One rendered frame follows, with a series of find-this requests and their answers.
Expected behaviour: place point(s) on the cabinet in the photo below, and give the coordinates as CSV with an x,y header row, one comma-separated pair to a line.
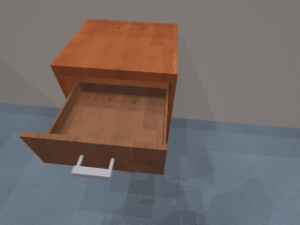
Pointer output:
x,y
121,52

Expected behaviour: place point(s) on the handle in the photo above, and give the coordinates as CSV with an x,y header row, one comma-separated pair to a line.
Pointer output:
x,y
92,172

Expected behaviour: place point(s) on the drawer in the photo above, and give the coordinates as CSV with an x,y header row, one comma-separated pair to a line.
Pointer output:
x,y
101,121

